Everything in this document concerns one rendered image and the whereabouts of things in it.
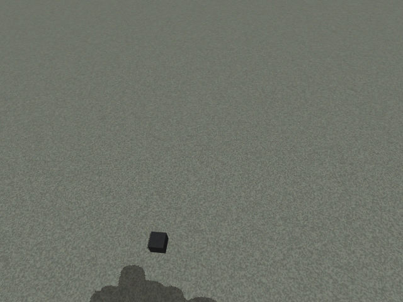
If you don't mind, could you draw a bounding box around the cube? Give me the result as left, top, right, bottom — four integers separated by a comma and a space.
148, 232, 168, 254

